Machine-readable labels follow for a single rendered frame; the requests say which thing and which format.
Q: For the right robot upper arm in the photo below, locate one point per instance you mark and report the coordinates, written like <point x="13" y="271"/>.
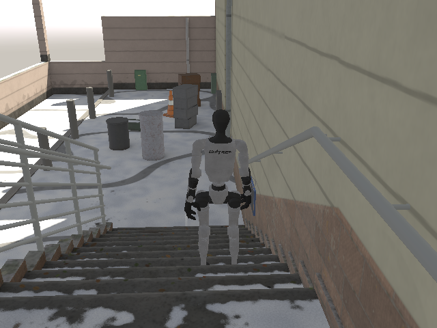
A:
<point x="243" y="157"/>

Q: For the right robot thigh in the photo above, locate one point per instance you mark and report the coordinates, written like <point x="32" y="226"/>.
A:
<point x="233" y="203"/>

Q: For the robot left hand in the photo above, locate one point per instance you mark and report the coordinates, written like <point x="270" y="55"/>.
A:
<point x="188" y="210"/>

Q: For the robot right shin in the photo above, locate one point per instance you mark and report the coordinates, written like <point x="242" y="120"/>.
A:
<point x="234" y="247"/>

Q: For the robot right hand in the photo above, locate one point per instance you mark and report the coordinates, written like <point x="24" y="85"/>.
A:
<point x="246" y="199"/>

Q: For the robot right forearm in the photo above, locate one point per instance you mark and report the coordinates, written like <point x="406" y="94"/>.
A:
<point x="246" y="184"/>

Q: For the left robot upper arm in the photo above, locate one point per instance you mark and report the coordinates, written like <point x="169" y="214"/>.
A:
<point x="198" y="145"/>

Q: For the robot left forearm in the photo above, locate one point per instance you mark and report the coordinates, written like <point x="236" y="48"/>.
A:
<point x="192" y="187"/>

